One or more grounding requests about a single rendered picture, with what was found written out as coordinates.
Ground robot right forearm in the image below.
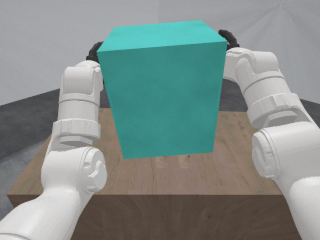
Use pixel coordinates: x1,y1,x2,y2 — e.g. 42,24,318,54
223,47,320,131

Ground robot left forearm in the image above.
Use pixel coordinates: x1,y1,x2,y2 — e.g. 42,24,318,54
41,60,104,185

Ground right robot hand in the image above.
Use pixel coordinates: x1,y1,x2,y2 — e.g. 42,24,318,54
218,29,240,51

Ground robot right upper arm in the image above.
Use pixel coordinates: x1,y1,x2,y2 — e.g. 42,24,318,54
252,120,320,240

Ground pedestal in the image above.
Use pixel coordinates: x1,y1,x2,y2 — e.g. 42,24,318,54
6,108,302,240

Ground robot left upper arm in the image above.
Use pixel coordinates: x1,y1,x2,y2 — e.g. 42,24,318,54
0,146,108,240

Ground carton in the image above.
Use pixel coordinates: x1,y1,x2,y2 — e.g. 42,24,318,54
96,20,228,159

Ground left robot hand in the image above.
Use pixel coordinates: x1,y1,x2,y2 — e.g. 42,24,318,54
86,41,105,84

